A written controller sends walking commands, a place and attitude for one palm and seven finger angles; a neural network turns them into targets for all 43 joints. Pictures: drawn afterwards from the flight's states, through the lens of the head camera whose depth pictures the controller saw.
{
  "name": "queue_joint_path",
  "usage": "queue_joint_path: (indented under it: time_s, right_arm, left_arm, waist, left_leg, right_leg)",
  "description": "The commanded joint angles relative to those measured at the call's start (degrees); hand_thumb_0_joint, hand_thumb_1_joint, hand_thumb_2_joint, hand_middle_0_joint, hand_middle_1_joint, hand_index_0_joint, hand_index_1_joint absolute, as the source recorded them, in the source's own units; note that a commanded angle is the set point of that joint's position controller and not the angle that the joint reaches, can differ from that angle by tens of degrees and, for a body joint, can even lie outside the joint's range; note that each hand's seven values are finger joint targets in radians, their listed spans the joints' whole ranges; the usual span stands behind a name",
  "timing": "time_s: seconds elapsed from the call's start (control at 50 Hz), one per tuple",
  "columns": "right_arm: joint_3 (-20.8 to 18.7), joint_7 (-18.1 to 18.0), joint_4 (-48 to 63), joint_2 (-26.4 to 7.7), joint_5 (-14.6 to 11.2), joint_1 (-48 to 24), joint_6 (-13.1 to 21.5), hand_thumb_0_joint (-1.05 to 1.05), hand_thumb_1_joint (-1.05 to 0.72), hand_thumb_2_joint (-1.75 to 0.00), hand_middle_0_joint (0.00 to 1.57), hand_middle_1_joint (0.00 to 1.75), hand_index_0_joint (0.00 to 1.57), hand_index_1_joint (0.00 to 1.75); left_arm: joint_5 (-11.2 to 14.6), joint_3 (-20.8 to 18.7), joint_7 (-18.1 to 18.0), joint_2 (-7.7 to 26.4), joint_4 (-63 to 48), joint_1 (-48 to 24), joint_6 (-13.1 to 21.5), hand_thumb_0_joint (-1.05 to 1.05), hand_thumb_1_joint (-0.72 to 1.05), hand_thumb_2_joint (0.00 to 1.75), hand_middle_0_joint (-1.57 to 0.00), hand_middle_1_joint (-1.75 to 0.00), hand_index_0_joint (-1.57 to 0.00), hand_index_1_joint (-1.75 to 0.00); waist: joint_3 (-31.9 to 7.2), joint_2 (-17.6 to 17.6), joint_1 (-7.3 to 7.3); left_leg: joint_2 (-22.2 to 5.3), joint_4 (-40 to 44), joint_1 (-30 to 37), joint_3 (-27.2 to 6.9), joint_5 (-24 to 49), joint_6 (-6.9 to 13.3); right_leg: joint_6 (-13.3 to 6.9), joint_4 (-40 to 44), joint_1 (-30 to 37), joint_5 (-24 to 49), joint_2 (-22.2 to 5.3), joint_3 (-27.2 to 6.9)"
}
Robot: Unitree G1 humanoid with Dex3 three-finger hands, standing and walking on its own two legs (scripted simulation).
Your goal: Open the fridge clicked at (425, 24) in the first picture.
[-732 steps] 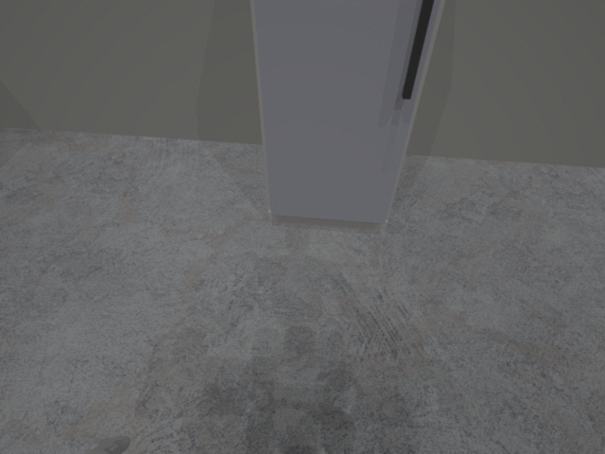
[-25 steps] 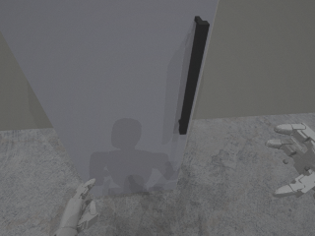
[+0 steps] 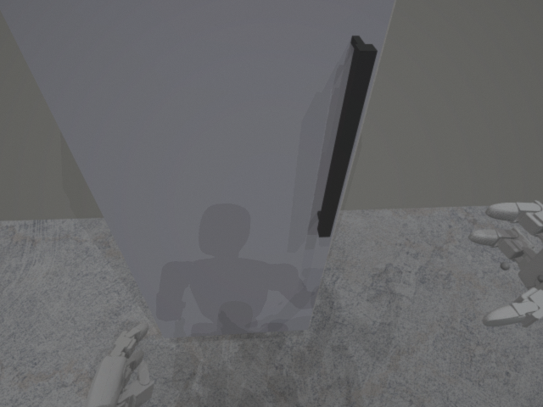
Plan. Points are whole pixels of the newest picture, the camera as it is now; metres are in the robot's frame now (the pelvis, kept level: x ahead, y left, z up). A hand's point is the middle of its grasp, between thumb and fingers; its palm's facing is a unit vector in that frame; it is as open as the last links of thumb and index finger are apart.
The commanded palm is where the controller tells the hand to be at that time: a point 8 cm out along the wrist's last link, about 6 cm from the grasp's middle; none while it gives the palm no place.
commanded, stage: raise the hand to about handle height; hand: right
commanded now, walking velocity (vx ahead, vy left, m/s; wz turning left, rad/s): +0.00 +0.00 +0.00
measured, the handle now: (337, 154) +0.50 -0.09 +0.13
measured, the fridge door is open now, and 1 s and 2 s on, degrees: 0 0 0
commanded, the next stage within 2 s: move the hooked fingers beside the handle in 0.14 s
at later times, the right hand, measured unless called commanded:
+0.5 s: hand (482, 253) +0.29 -0.26 +0.14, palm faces -0.03 +1.00 -0.07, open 13.9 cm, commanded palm +0.27 -0.30 +0.15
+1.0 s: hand (441, 220) +0.35 -0.23 +0.13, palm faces -0.04 +1.00 -0.03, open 13.9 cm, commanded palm +0.33 -0.27 +0.14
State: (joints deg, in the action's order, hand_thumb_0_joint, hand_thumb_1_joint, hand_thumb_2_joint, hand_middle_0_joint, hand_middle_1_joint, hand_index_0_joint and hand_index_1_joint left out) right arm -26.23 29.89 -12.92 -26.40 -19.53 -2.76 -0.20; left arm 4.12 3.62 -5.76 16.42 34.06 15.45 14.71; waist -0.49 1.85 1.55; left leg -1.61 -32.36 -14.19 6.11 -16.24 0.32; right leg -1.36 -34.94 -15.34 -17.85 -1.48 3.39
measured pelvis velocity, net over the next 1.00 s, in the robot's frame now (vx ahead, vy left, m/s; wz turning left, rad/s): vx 0.01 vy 0.01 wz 0.01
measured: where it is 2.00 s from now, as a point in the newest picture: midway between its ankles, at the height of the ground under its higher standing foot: outside the picture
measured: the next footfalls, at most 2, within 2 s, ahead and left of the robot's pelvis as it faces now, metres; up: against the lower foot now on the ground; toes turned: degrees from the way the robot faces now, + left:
none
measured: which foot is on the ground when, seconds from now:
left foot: down 0.00-1.00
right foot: down 0.00-1.00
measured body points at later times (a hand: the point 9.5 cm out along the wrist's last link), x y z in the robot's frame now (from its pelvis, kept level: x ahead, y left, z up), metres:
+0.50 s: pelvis +0.00 +0.00 +0.00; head -0.01 +0.01 +0.45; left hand +0.18 +0.24 -0.07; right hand +0.28 -0.31 +0.15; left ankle +0.01 +0.12 -0.73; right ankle +0.01 -0.10 -0.73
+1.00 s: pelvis +0.01 +0.01 +0.00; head +0.01 +0.02 +0.45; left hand +0.15 +0.27 -0.08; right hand +0.34 -0.28 +0.14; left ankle +0.01 +0.12 -0.73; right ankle +0.01 -0.10 -0.73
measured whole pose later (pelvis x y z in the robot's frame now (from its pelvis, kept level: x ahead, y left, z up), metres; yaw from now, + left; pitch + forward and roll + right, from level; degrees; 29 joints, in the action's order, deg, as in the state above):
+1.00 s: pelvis +0.01 +0.01 +0.00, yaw +0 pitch +1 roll +0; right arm -19.8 23.9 -23.8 -24.1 -16.0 -16.0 -0.4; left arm 4.7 2.7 -7.0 16.3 35.8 16.5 11.5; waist -1.2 1.7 -0.5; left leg -1.5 -33.1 -16.7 5.8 -17.1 0.8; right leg -0.8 -34.2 -17.1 -17.8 -1.5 3.6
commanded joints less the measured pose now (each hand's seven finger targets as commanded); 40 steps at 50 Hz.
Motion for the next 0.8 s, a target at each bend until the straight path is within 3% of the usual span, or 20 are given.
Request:
queue_joint_path:
  time_s: [0.0, 0.02, 0.04, 0.14, 0.18, 0.24, 0.32, 0.34, 0.4, 0.44, 0.5, 0.54, 0.58, 0.6, 0.64, 0.72, 0.74, 0.76, 0.78]
  right_arm:
    - [-5.0, -0.57, 12.8, -16.6, -1.3, -16.43, 3.46, 0.0, 0.5, -0.3, 0.3, 1.2, 0.3, 1.2]
    - [-5.11, -0.52, 13.62, -16.91, -1.16, -16.71, 3.55, 0.0, 0.5, -0.3, 0.3, 1.2, 0.3, 1.2]
    - [-5.81, -0.6, 12.8, -17.66, -1.27, -15.91, 3.36, 0.0, 0.5, -0.3, 0.3, 1.2, 0.3, 1.2]
    - [-5.42, -0.04, 9.89, -16.73, -1.63, -14.42, 2.95, 0.0, 0.5, -0.3, 0.3, 1.2, 0.3, 1.2]
    - [-5.03, 0.21, 10.08, -16.61, -1.68, -15.92, 2.73, 0.0, 0.5, -0.3, 0.3, 1.2, 0.3, 1.2]
    - [-4.42, 0.25, 10.83, -16.36, -1.67, -15.76, 2.94, 0.0, 0.5, -0.3, 0.3, 1.2, 0.3, 1.2]
    - [-1.94, -0.1, 10.49, -14.86, -1.44, -21.97, 3.59, 0.0, 0.5, -0.3, 0.3, 1.2, 0.3, 1.2]
    - [-2.51, -0.44, 9.63, -15.89, -1.23, -22.06, 3.67, 0.0, 0.5, -0.3, 0.3, 1.2, 0.3, 1.2]
    - [-0.44, -1.19, 9.42, -14.23, -0.45, -24.94, 3.73, 0.0, 0.5, -0.3, 0.3, 1.2, 0.3, 1.2]
    - [-0.75, -2.15, 7.13, -15.19, 0.19, -25.0, 3.45, 0.0, 0.5, -0.3, 0.3, 1.2, 0.3, 1.2]
    - [-0.33, -2.84, 5.56, -14.85, 0.64, -27.82, 3.34, 0.0, 0.5, -0.3, 0.3, 1.2, 0.3, 1.2]
    - [-0.52, -3.44, 5.65, -15.21, 0.87, -27.13, 3.53, 0.0, 0.5, -0.3, 0.3, 1.2, 0.3, 1.2]
    - [0.66, -3.92, 6.13, -13.61, 0.99, -28.32, 3.66, 0.0, 0.5, -0.3, 0.3, 1.2, 0.3, 1.2]
    - [0.57, -4.2, 5.23, -13.31, 0.92, -27.86, 3.52, 0.0, 0.5, -0.3, 0.3, 1.2, 0.3, 1.2]
    - [-1.8, -4.72, 1.86, -15.61, 1.01, -25.51, 2.99, 0.0, 0.5, -0.3, 0.3, 1.2, 0.3, 1.2]
    - [0.05, -5.2, 3.16, -14.09, 1.65, -29.29, 3.03, 0.0, 0.5, -0.3, 0.3, 1.2, 0.3, 1.2]
    - [0.82, -5.31, 3.79, -13.46, 1.54, -29.42, 3.24, 0.0, 0.5, -0.3, 0.3, 1.2, 0.3, 1.2]
    - [-0.19, -5.55, 4.45, -14.28, 1.53, -29.59, 3.44, 0.0, 0.5, -0.3, 0.3, 1.2, 0.3, 1.2]
    - [0.8, -5.59, 4.93, -13.07, 1.47, -30.3, 3.66, 0.0, 0.5, -0.3, 0.3, 1.2, 0.3, 1.2]
  left_arm:
    - [-0.03, -2.94, -1.01, 7.07, -9.25, -6.82, 3.69, 0.0, 0.9, 0.9, -0.2, -0.3, -0.2, -0.3]
    - [0.0, -2.93, -1.07, 7.03, -9.28, -6.88, 3.8, 0.0, 0.9, 0.9, -0.2, -0.3, -0.2, -0.3]
    - [-0.23, -2.77, -1.05, 7.04, -9.21, -6.72, 3.67, 0.0, 0.9, 0.9, -0.2, -0.3, -0.2, -0.3]
    - [-0.09, -2.83, -1.1, 7.19, -8.67, -6.68, 3.64, 0.0, 0.9, 0.9, -0.2, -0.3, -0.2, -0.3]
    - [0.04, -2.7, -1.12, 7.2, -8.9, -7.12, 3.62, 0.0, 0.9, 0.9, -0.2, -0.3, -0.2, -0.3]
    - [-0.08, -2.71, -1.07, 7.09, -9.01, -7.12, 3.67, 0.0, 0.9, 0.9, -0.2, -0.3, -0.2, -0.3]
    - [0.07, -2.71, -1.76, 7.02, -8.2, -6.82, 3.47, 0.0, 0.9, 0.9, -0.2, -0.3, -0.2, -0.3]
    - [-0.02, -2.85, -1.81, 7.17, -7.78, -6.56, 3.33, 0.0, 0.9, 0.9, -0.2, -0.3, -0.2, -0.3]
    - [0.12, -2.65, -1.98, 6.91, -7.89, -6.89, 3.12, 0.0, 0.9, 0.9, -0.2, -0.3, -0.2, -0.3]
    - [0.08, -2.74, -2.08, 7.13, -7.32, -6.35, 2.77, 0.0, 0.9, 0.9, -0.2, -0.3, -0.2, -0.3]
    - [0.15, -2.71, -2.16, 7.05, -7.42, -6.35, 2.36, 0.0, 0.9, 0.9, -0.2, -0.3, -0.2, -0.3]
    - [0.06, -2.83, -2.03, 7.08, -7.71, -6.22, 2.17, 0.0, 0.9, 0.9, -0.2, -0.3, -0.2, -0.3]
    - [0.16, -2.82, -1.91, 6.86, -7.9, -6.24, 2.08, 0.0, 0.9, 0.9, -0.2, -0.3, -0.2, -0.3]
    - [0.07, -2.8, -1.84, 6.83, -7.99, -6.08, 2.08, 0.0, 0.9, 0.9, -0.2, -0.3, -0.2, -0.3]
    - [0.0, -3.16, -1.81, 7.41, -7.38, -5.1, 1.55, 0.0, 0.9, 0.9, -0.2, -0.3, -0.2, -0.3]
    - [0.27, -3.36, -1.75, 7.14, -7.89, -4.99, 1.13, 0.0, 0.9, 0.9, -0.2, -0.3, -0.2, -0.3]
    - [0.15, -3.35, -1.63, 7.13, -7.92, -4.88, 1.07, 0.0, 0.9, 0.9, -0.2, -0.3, -0.2, -0.3]
    - [0.16, -3.54, -1.64, 7.24, -7.88, -4.88, 1.09, 0.0, 0.9, 0.9, -0.2, -0.3, -0.2, -0.3]
    - [0.1, -3.51, -1.61, 7.05, -7.8, -4.68, 1.04, 0.0, 0.9, 0.9, -0.2, -0.3, -0.2, -0.3]
  waist:
    - [-8.78, 4.88, -0.21]
    - [-9.5, 6.53, -0.12]
    - [-9.41, 4.18, 0.03]
    - [-8.07, 1.31, -0.11]
    - [-7.74, 2.8, -0.2]
    - [-9.26, 1.4, -0.26]
    - [-8.97, 3.48, -1.38]
    - [-9.08, 0.97, -1.46]
    - [-9.25, 3.79, -1.51]
    - [-8.81, 1.35, -1.56]
    - [-9.64, 3.27, -1.5]
    - [-11.35, 1.88, -1.1]
    - [-12.12, 2.9, -1.22]
    - [-11.88, 2.67, -1.06]
    - [-11.33, -1.25, -0.77]
    - [-12.22, 2.46, -1.25]
    - [-12.83, 0.09, -1.41]
    - [-13.63, 1.95, -1.22]
    - [-14.45, 1.46, -1.59]
  left_leg:
    - [0.68, 5.05, -0.34, -2.91, 7.48, 1.26]
    - [0.65, 4.97, -0.28, -2.92, 7.95, 1.32]
    - [0.61, 5.2, 0.43, -3.05, 8.62, 1.36]
    - [0.61, 5.36, -0.28, -3.01, 7.97, 1.07]
    - [0.53, 5.27, -0.96, -2.98, 7.16, 1.1]
    - [0.44, 5.1, -0.14, -3.34, 8.16, 1.0]
    - [0.52, 4.96, -2.19, -3.11, 6.69, 1.02]
    - [0.38, 5.34, -1.55, -3.53, 6.95, 0.92]
    - [0.28, 4.89, -2.25, -3.1, 5.83, 1.1]
    - [0.16, 5.32, -2.18, -3.23, 5.39, 1.06]
    - [-0.06, 4.93, -2.13, -3.18, 5.45, 1.17]
    - [-0.08, 4.75, -0.83, -3.3, 6.63, 1.25]
    - [-0.12, 4.27, -0.77, -3.02, 8.11, 1.26]
    - [-0.16, 4.17, -0.79, -2.97, 8.31, 1.26]
    - [-0.16, 4.58, 0.01, -3.31, 8.96, 1.04]
    - [-0.25, 3.98, -0.62, -3.27, 10.37, 1.18]
    - [-0.23, 4.07, 0.15, -3.37, 11.55, 1.08]
    - [-0.26, 3.82, 0.3, -3.48, 12.13, 1.15]
    - [-0.22, 3.64, 0.38, -3.38, 13.28, 1.11]
  right_leg:
    - [-0.24, 6.74, 4.56, 8.5, 0.56, -5.46]
    - [-0.23, 6.66, 5.39, 9.0, 0.6, -5.4]
    - [-0.33, 6.37, 4.79, 9.67, 0.4, -5.29]
    - [-0.41, 6.28, 3.74, 8.77, 0.4, -5.36]
    - [-0.35, 6.51, 3.66, 7.74, 0.61, -5.64]
    - [-0.51, 5.66, 3.85, 8.97, 0.49, -5.36]
    - [-0.42, 5.93, 4.73, 7.17, 0.62, -5.79]
    - [-0.58, 5.44, 4.26, 7.64, 0.34, -5.41]
    - [-0.36, 6.23, 4.52, 6.51, 0.56, -5.87]
    - [-0.5, 6.13, 3.9, 6.49, 0.26, -5.71]
    - [-0.32, 6.45, 3.88, 6.36, 0.52, -5.77]
    - [-0.45, 6.2, 4.17, 7.87, 0.28, -5.64]
    - [-0.3, 6.4, 4.75, 8.79, 0.35, -5.63]
    - [-0.27, 6.44, 4.45, 8.85, 0.38, -5.7]
    - [-0.46, 6.0, 2.88, 9.43, 0.07, -5.0]
    - [-0.31, 6.03, 3.99, 10.61, 0.3, -4.77]
    - [-0.52, 5.72, 4.01, 11.61, 0.08, -4.55]
    - [-0.44, 5.58, 4.3, 12.1, 0.22, -4.59]
    - [-0.5, 5.51, 5.08, 12.97, 0.22, -4.59]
